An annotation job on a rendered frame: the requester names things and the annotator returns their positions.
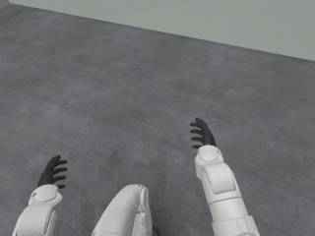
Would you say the robot left hand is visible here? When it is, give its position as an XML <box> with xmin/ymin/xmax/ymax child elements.
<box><xmin>37</xmin><ymin>154</ymin><xmax>68</xmax><ymax>189</ymax></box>

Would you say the robot left forearm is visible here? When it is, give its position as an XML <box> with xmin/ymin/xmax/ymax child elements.
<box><xmin>12</xmin><ymin>184</ymin><xmax>63</xmax><ymax>236</ymax></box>

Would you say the robot right hand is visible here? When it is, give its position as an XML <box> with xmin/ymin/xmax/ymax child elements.
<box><xmin>189</xmin><ymin>117</ymin><xmax>217</xmax><ymax>148</ymax></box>

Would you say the robot left shin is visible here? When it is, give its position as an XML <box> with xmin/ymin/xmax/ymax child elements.
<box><xmin>132</xmin><ymin>184</ymin><xmax>153</xmax><ymax>236</ymax></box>

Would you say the robot right forearm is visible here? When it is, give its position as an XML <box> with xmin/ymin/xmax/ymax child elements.
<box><xmin>195</xmin><ymin>145</ymin><xmax>260</xmax><ymax>236</ymax></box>

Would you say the left robot thigh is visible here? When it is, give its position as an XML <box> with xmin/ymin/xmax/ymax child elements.
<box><xmin>91</xmin><ymin>184</ymin><xmax>149</xmax><ymax>236</ymax></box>

